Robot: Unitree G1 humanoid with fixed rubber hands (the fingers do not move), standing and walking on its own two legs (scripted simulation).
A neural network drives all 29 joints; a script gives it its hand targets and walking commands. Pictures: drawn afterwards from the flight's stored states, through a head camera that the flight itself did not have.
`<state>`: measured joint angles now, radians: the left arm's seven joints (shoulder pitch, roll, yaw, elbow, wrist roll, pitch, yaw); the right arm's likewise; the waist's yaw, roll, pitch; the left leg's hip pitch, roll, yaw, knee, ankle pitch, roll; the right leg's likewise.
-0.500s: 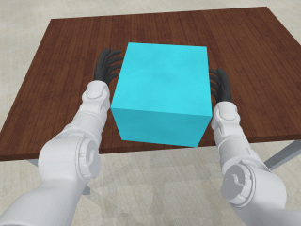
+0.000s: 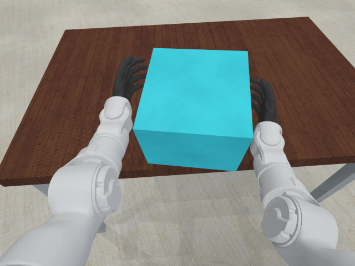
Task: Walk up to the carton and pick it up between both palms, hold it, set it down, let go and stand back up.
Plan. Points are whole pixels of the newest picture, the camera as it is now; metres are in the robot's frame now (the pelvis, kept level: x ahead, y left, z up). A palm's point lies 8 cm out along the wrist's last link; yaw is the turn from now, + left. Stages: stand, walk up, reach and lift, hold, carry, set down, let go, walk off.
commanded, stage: reach and lift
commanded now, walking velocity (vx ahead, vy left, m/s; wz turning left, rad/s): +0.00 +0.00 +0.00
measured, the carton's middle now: (195, 110) +0.47 -0.03 +0.08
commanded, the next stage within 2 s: none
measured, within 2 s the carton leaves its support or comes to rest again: neither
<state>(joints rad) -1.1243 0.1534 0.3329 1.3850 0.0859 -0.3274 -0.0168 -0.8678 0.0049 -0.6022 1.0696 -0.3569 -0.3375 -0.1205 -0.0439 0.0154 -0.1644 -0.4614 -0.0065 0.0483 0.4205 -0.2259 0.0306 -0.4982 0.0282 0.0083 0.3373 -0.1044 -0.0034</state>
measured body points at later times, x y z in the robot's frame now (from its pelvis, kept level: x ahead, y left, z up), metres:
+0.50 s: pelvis +0.00 +0.00 +0.00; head +0.02 +0.01 +0.45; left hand +0.47 +0.13 +0.15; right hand +0.43 -0.18 +0.12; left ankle -0.03 +0.09 -0.74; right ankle +0.02 -0.12 -0.74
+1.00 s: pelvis -0.02 +0.00 +0.00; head -0.03 +0.01 +0.45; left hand +0.44 +0.13 +0.18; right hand +0.41 -0.19 +0.15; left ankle -0.03 +0.09 -0.74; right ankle +0.02 -0.12 -0.74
